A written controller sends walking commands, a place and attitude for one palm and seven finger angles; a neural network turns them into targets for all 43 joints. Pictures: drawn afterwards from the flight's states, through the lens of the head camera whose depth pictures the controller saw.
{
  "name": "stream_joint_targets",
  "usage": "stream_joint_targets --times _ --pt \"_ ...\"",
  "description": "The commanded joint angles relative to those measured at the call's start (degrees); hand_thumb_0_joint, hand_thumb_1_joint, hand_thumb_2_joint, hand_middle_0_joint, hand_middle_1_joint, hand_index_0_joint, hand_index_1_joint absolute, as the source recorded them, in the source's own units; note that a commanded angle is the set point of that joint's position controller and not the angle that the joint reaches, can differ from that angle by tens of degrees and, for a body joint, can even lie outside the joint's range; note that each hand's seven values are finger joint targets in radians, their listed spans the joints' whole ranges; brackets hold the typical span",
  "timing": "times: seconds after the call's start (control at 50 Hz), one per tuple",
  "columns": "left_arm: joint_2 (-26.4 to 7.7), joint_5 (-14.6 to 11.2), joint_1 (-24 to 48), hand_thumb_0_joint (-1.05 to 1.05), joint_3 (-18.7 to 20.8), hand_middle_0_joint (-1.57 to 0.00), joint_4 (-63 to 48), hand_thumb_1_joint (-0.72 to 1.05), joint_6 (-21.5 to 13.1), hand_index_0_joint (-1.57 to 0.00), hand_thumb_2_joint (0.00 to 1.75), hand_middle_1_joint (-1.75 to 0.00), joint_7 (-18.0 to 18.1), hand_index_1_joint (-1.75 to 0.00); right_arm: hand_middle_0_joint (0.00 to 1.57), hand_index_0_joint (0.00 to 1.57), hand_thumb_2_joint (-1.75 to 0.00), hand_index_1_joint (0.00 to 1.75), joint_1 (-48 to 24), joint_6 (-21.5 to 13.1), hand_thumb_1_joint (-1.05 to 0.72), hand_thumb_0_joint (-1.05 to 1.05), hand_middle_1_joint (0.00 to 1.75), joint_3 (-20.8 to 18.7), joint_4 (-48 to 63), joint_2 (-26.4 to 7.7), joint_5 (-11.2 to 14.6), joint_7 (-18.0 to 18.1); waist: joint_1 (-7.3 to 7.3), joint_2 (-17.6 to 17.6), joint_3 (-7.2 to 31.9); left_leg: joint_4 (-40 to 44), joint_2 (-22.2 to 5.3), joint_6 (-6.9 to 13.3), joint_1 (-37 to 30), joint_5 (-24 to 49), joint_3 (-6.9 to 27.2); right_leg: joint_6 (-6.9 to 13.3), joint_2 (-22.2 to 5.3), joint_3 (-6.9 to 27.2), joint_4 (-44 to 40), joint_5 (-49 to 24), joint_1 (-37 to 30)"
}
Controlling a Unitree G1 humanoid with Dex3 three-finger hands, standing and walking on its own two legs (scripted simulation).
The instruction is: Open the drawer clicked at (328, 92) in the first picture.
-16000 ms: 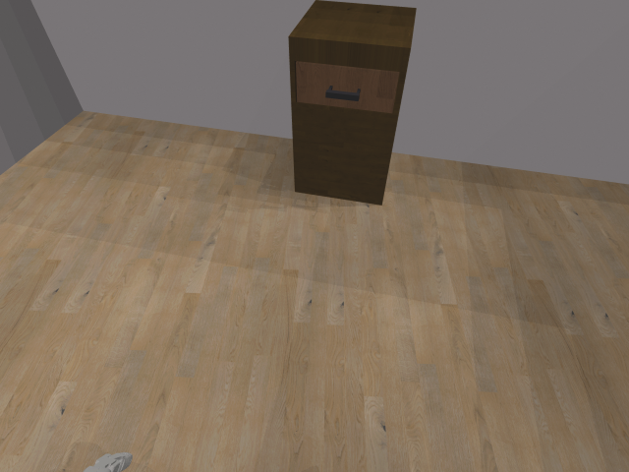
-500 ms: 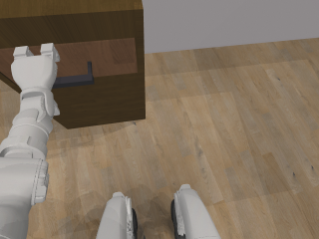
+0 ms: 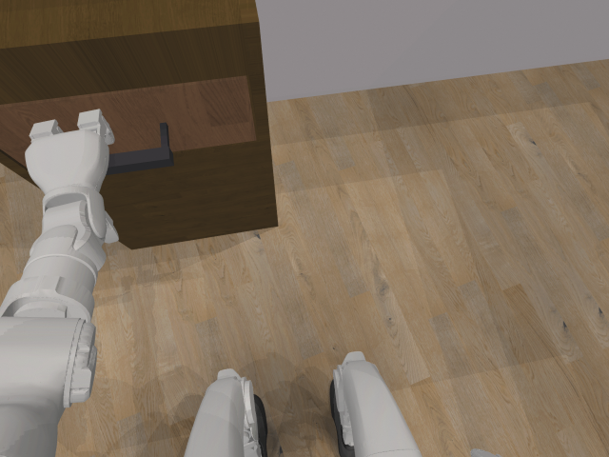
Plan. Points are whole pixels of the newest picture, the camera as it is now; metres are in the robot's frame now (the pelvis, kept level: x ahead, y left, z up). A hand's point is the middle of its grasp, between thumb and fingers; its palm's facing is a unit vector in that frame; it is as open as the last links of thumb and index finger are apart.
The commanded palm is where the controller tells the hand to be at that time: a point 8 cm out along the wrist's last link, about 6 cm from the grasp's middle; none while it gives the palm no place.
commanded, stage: lift the fingers back up to retry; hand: left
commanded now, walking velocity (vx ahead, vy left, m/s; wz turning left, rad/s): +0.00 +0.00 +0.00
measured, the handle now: (129, 148) +0.56 +0.22 -0.09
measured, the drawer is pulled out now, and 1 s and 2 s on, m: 0.00 0.00 0.00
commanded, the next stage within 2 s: re-aim the fingers above the handle in 0.84 s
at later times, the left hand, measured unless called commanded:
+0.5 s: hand (106, 173) +0.50 +0.24 -0.05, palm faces -0.11 +0.00 -0.99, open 13.8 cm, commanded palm +0.50 +0.22 +0.02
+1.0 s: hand (110, 164) +0.51 +0.23 -0.04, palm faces -0.02 -0.04 -1.00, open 13.8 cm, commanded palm +0.49 +0.22 +0.02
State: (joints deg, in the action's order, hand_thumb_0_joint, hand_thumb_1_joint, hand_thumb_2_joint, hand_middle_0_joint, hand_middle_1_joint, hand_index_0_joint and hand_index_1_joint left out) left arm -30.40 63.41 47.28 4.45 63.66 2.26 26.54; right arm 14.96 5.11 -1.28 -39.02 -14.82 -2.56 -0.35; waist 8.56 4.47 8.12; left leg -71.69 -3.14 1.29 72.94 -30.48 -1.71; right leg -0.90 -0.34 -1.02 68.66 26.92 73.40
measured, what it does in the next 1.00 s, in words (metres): stands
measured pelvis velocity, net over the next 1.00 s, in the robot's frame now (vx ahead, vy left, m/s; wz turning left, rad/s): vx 0.00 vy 0.00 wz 0.00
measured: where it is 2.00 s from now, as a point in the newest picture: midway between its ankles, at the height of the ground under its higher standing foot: (302, 444)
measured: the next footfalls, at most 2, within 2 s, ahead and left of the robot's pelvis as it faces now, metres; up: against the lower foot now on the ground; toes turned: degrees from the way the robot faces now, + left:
none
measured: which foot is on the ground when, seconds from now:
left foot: down 0.00-1.00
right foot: down 0.00-1.00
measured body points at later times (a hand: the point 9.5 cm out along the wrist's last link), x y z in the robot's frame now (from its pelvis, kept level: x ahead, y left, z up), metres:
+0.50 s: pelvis +0.00 +0.00 +0.00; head +0.18 +0.00 +0.41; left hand +0.50 +0.23 +0.00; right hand +0.01 -0.27 -0.13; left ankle +0.01 +0.11 -0.62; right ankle +0.04 -0.13 -0.62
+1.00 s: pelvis +0.00 +0.00 +0.00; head +0.18 +0.01 +0.41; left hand +0.51 +0.22 +0.02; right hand +0.02 -0.27 -0.13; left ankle +0.01 +0.11 -0.62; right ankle +0.04 -0.13 -0.62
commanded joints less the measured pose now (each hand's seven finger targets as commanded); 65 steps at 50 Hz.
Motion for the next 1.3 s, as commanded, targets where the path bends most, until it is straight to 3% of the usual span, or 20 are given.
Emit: stream_joint_targets --times 0.0,0.04,0.08,0.12,0.16,0.2,0.28,0.32,0.38,0.46,0.48,0.52,0.56,0.66,0.9,0.96,1.08,1.18,1.22,1.28 --pt "-8.57 -2.21 29.33 0.0 -4.96 -0.3 -21.25 -0.5 -6.4 -0.3 0.3 -1.2 -2.77 -1.2 0.2 0.2 -0.9 0.3 13.55 -3.22 -0.9 0.0 0.3 -5.33 -0.44 -9.4 0.09 2.18 4.73 1.99 44.35 6.91 2.63 1.63 -31.02 24.94 3.52 1.45 2.58 -0.93 -9.71 -22.24 -23.36" --pt "-5.06 -2.0 29.21 0.0 -7.84 -0.3 -19.88 -0.5 -9.17 -0.3 0.3 -1.2 -4.0 -1.2 0.2 0.2 -0.9 0.3 14.06 -4.15 -0.9 0.0 0.3 -5.37 -2.24 -9.17 -0.25 2.78 5.76 1.9 37.89 6.87 2.29 1.45 -31.24 23.14 4.38 1.73 2.74 -1.7 -9.98 -17.57 -17.22" --pt "-4.88 -1.0 29.01 0.0 -8.01 -0.3 -15.09 -0.5 -10.58 -0.3 0.3 -1.2 -3.78 -1.2 0.2 0.2 -0.9 0.3 14.21 -4.47 -0.9 0.0 0.3 -4.94 -3.39 -8.91 -0.37 3.01 5.99 2.61 30.3 6.82 2.35 1.43 -28.06 20.03 4.28 2.18 2.78 -2.08 -10.24 -13.31 -12.38" --pt "-8.59 0.39 26.71 0.0 -4.77 -0.3 -8.94 -0.5 -10.6 -0.3 0.3 -1.2 -2.15 -1.2 0.2 0.2 -0.9 0.3 13.76 -4.03 -0.9 0.0 0.3 -4.06 -3.66 -9.21 -0.5 2.72 4.5 2.79 24.65 6.5 2.63 1.31 -22.15 16.34 3.94 2.84 2.95 -2.53 -9.13 -9.83 -9.98" --pt "-10.52 1.6 26.61 0.0 -2.91 -0.3 -5.9 -0.5 -9.66 -0.3 0.3 -1.2 0.06 -1.2 0.2 0.2 -0.9 0.3 13.06 -3.54 -0.9 0.0 0.3 -3.42 -2.9 -9.26 -0.78 2.17 3.61 4.31 22.64 6.56 2.81 1.13 -19.63 15.8 4.08 3.41 3.01 -2.93 -7.91 -8.73 -8.27" --pt "-12.16 2.11 23.78 0.0 -0.4 -0.3 -4.58 -0.5 -7.87 -0.3 0.3 -1.2 2.17 -1.2 0.2 0.2 -0.9 0.3 12.48 -2.98 -0.9 0.0 0.3 -3.27 -1.63 -9.43 -1.06 1.03 1.53 7.22 25.56 6.28 2.95 0.85 -20.43 19.26 3.59 3.67 3.09 -3.03 -6.67 -10.82 -9.5" --pt "-14.77 2.57 19.51 0.0 2.23 -0.3 -2.94 -0.5 -2.67 -0.3 0.3 -1.2 4.49 -1.2 0.2 0.2 -0.9 0.3 11.45 -1.55 -0.9 0.0 0.3 -3.02 0.89 -10.06 -1.17 -0.23 -0.28 4.59 31.19 5.49 2.89 0.79 -20.49 24.64 2.78 3.3 3.3 -2.79 -5.05 -17.34 -15.38" --pt "-15.5 2.94 21.99 0.0 1.65 -0.3 -6.64 -0.5 -1.03 -0.3 0.3 -1.2 4.65 -1.2 0.2 0.2 -0.9 0.3 12.01 -1.07 -0.9 0.0 0.3 -3.25 1.77 -10.22 -0.68 -0.5 -0.34 5.63 36.24 5.61 2.84 0.75 -22.4 26.24 2.56 3.03 3.26 -2.47 -5.24 -20.1 -18.71" --pt "-16.52 1.84 25.78 0.0 1.18 -0.3 -7.13 -0.5 1.52 -0.3 0.3 -1.2 3.48 -1.2 0.2 0.2 -0.9 0.3 12.19 -0.77 -0.9 0.0 0.3 -3.16 1.55 -10.44 -0.07 -0.03 1.4 1.74 35.91 6.59 2.79 1.22 -21.29 23.22 2.63 2.35 3.16 -2.05 -6.72 -19.19 -21.49" --pt "-17.11 -0.41 30.26 0.0 0.81 -0.3 -15.0 -0.5 -2.65 -0.3 0.3 -1.2 -0.02 -1.2 0.2 0.2 -0.9 0.3 12.9 -2.13 -0.9 0.0 0.3 -3.85 0.72 -10.21 0.12 1.39 2.65 2.23 41.87 7.07 2.82 1.74 -24.04 21.02 2.88 1.83 2.93 -0.97 -8.55 -18.62 -24.28" --pt "-15.47 -0.8 31.68 0.0 -0.37 -0.3 -16.74 -0.5 -4.31 -0.3 0.3 -1.2 -0.76 -1.2 0.2 0.2 -0.9 0.3 13.26 -2.69 -0.9 0.0 0.3 -4.02 0.14 -9.95 -0.04 1.63 3.56 3.33 42.01 7.05 2.64 1.72 -26.32 22.0 3.52 1.89 2.94 -1.17 -8.52 -18.62 -22.26" --pt "-13.43 -0.23 28.05 0.0 -1.16 -0.3 -16.77 -0.5 -7.12 -0.3 0.3 -1.2 -1.51 -1.2 0.2 0.2 -0.9 0.3 13.79 -3.26 -0.9 0.0 0.3 -4.31 -0.99 -9.76 -0.32 2.05 2.95 4.31 40.29 6.92 2.38 1.4 -28.71 23.88 4.03 2.17 2.96 -1.66 -8.35 -18.01 -19.22" --pt "-10.81 0.29 25.14 0.0 -2.35 -0.3 -13.17 -0.5 -8.19 -0.3 0.3 -1.2 -1.32 -1.2 0.2 0.2 -0.9 0.3 13.78 -3.42 -0.9 0.0 0.3 -4.24 -2.13 -9.53 -0.52 1.99 3.25 3.71 33.56 7.01 1.95 1.12 -27.71 23.14 4.37 2.41 3.16 -2.43 -8.61 -15.3 -14.78" --pt "-8.91 0.85 20.4 0.0 -2.65 -0.3 -4.75 -0.5 -6.76 -0.3 0.3 -1.2 0.7 -1.2 0.2 0.2 -0.9 0.3 13.56 -2.59 -0.9 0.0 0.3 -3.73 -2.11 -9.41 -0.71 0.87 2.35 2.42 25.33 7.59 2.31 0.95 -21.92 19.96 3.57 2.99 3.39 -2.98 -8.72 -12.37 -12.61" --pt "-16.44 2.01 26.65 0.0 2.88 -0.3 -14.07 -0.5 -6.5 -0.3 0.3 -1.2 4.23 -1.2 0.2 0.2 -0.9 0.3 13.02 -2.01 -0.9 0.0 0.3 -4.21 -0.93 -10.04 -1.15 0.29 0.98 6.08 38.52 5.94 2.45 0.8 -26.64 26.61 3.85 2.72 3.21 -2.09 -6.29 -19.06 -17.87" --pt "-16.47 2.19 24.04 0.0 3.35 -0.3 -12.79 -0.5 -5.37 -0.3 0.3 -1.2 5.19 -1.2 0.2 0.2 -0.9 0.3 12.42 -1.77 -0.9 0.0 0.3 -4.16 -1.37 -10.17 -1.18 0.15 0.35 5.83 37.72 5.88 2.4 0.67 -26.84 27.26 3.62 2.73 3.19 -2.27 -6.34 -19.48 -17.82" --pt "-8.87 0.42 23.53 0.0 -3.29 -0.3 -6.37 -0.5 -1.8 -0.3 0.3 -1.2 2.21 -1.2 0.2 0.2 -0.9 0.3 13.09 -1.78 -0.9 0.0 0.3 -4.2 -1.71 -9.79 -0.52 0.04 3.2 2.29 31.92 7.34 2.47 1.01 -24.99 23.78 3.07 2.38 3.35 -2.5 -8.75 -18.3 -18.0" --pt "-7.79 -0.92 25.73 0.0 -4.73 -0.3 -11.7 -0.5 -5.4 -0.3 0.3 -1.2 -2.2 -1.2 0.2 0.2 -0.9 0.3 13.9 -2.4 -0.9 0.0 0.3 -4.52 -1.5 -9.33 -0.52 1.08 3.49 3.03 34.72 7.56 2.5 1.19 -28.14 24.7 3.52 2.39 3.28 -2.05 -9.42 -18.93 -18.62" --pt "-7.03 -0.48 24.78 0.0 -4.76 -0.3 -12.37 -0.5 -7.68 -0.3 0.3 -1.2 -2.33 -1.2 0.2 0.2 -0.9 0.3 13.86 -2.72 -0.9 0.0 0.3 -4.57 -1.75 -9.02 -0.69 1.25 3.17 4.31 33.24 7.41 2.36 1.06 -28.62 25.13 3.81 2.63 3.33 -2.28 -9.09 -18.03 -16.6" --pt "-13.0 0.97 23.71 0.0 0.63 -0.3 -13.39 -0.5 -10.09 -0.3 0.3 -1.2 -0.11 -1.2 0.2 0.2 -0.9 0.3 13.16 -2.47 -0.9 0.0 0.3 -4.16 -2.05 -9.29 -1.26 1.31 1.42 4.24 32.06 6.56 2.35 1.06 -26.19 25.79 3.76 2.88 3.32 -2.12 -7.64 -18.35 -16.08"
